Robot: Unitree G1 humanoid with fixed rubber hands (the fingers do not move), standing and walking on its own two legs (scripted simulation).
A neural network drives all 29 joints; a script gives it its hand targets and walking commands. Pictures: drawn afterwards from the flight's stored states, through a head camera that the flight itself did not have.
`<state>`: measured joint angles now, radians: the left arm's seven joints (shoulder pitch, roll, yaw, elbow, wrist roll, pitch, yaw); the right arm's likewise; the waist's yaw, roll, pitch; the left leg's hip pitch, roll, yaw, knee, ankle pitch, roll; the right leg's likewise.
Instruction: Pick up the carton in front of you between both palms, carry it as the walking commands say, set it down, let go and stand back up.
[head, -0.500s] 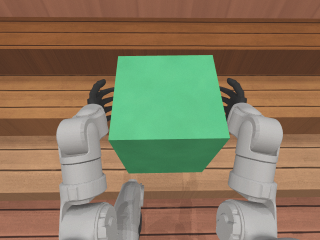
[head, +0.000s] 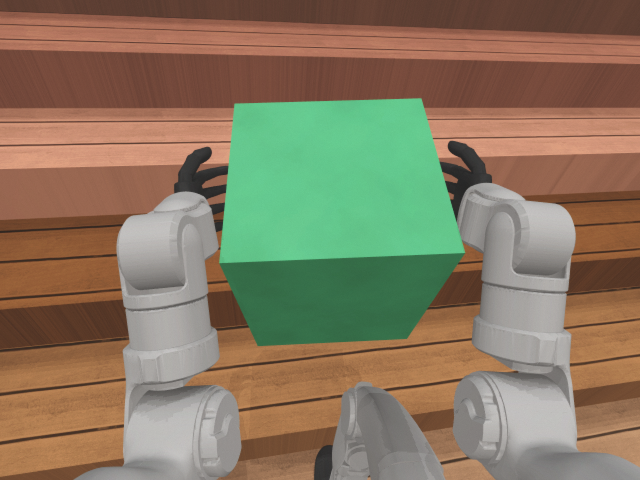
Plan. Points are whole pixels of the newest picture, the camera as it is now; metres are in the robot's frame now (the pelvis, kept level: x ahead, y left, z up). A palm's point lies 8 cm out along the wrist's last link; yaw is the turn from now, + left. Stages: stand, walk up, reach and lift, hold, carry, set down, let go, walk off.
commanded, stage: carry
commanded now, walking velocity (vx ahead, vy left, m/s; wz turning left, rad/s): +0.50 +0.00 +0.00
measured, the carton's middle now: (330, 235) +0.38 -0.02 +0.13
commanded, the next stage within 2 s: none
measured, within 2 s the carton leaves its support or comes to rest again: neither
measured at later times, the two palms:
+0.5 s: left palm out of the picture +0.62 +0.29 +0.33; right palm out of the picture +0.66 -0.01 +0.32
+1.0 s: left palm out of the picture +0.91 +0.33 +0.52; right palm out of the picture +0.89 +0.04 +0.54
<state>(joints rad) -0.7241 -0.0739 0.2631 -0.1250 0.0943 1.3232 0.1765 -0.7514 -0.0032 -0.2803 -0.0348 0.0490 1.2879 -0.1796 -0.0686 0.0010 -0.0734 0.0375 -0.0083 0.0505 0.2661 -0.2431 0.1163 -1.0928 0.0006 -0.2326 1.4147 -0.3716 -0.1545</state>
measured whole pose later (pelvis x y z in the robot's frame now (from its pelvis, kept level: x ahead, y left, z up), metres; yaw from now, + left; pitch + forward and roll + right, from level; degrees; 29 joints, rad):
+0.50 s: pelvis +0.27 +0.11 +0.15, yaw +1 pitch +5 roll +1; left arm -0.84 -0.05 0.29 0.18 0.02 1.27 0.22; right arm -0.81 0.04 -0.42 0.08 -0.12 1.32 -0.12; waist 0.12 0.02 -0.11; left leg -1.17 0.11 0.01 1.73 -0.61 0.12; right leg -0.11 -0.11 -0.08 0.31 -0.28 0.00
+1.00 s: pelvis +0.55 +0.20 +0.32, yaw +1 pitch +3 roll -4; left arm -0.78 -0.06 0.30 -0.14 0.08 1.37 0.17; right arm -0.80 0.00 -0.29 -0.06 0.04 1.33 -0.19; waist -0.10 -0.01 -0.06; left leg -0.04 0.05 0.10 0.27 -0.28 0.06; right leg -1.23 -0.07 -0.16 1.66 -0.41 -0.13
